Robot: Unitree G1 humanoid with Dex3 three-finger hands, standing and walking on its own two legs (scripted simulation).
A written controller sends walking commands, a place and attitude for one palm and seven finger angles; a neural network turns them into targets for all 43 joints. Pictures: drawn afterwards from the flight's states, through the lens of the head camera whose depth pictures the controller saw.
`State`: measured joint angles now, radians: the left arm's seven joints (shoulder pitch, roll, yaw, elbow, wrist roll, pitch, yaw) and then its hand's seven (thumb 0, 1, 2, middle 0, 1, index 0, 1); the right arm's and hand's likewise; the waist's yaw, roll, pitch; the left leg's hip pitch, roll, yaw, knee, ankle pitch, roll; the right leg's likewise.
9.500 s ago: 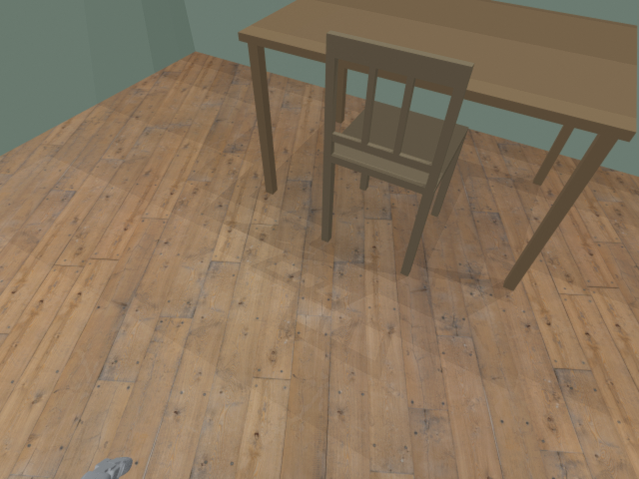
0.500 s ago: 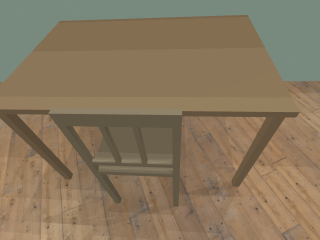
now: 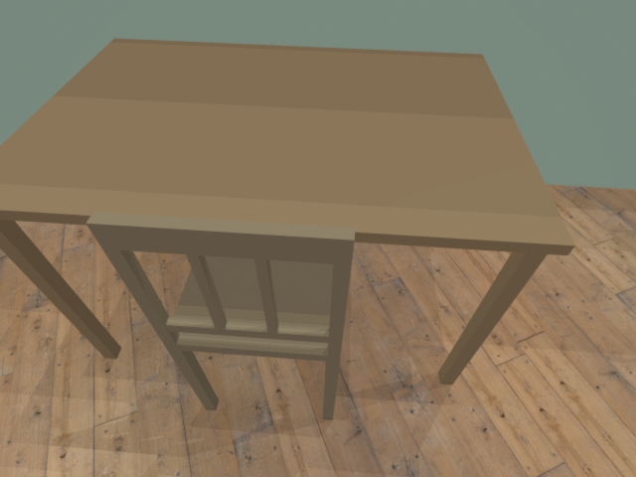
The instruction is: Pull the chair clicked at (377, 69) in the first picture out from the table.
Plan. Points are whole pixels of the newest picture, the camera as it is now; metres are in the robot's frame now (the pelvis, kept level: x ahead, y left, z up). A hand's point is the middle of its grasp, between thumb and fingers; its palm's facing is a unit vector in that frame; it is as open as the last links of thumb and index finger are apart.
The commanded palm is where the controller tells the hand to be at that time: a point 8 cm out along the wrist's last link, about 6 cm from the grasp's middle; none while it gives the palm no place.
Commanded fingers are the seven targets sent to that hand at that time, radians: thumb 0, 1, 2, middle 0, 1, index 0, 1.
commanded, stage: look again from close up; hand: left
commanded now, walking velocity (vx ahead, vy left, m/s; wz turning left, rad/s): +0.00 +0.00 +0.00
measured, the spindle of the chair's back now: (209, 291) +0.43 +0.23 -0.12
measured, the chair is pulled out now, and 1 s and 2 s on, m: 0.00 0.00 0.00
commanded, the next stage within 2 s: raise the hand toward the chair's back in 1.94 s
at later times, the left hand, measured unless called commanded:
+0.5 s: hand out of the picture -0.01 +0.19 -0.17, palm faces +0.02 -0.98 -0.21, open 7.4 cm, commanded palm none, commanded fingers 0.00 0.90 0.90 -0.20 -0.30 -0.20 -0.30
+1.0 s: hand out of the picture -0.04 +0.19 -0.17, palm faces +0.02 -0.98 -0.18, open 7.4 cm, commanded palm none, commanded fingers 0.00 0.90 0.90 -0.20 -0.30 -0.20 -0.30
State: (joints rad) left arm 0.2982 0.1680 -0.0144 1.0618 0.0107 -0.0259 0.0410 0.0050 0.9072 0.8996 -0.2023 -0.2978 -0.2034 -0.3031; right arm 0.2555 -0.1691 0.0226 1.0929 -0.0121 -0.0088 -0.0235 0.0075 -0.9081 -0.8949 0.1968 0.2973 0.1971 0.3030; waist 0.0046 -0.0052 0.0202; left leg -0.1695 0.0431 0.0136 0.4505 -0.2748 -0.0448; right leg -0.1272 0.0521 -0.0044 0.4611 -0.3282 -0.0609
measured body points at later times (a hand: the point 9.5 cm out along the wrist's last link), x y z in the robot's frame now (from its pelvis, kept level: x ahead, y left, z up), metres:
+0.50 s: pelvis -0.01 +0.01 +0.00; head +0.00 +0.01 +0.45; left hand -0.01 +0.24 -0.15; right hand +0.00 -0.21 -0.16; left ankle -0.02 +0.15 -0.74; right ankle -0.05 -0.08 -0.74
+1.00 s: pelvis -0.02 +0.02 +0.00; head -0.01 +0.02 +0.45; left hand -0.04 +0.24 -0.16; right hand -0.02 -0.20 -0.16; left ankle -0.02 +0.15 -0.74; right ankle -0.05 -0.08 -0.74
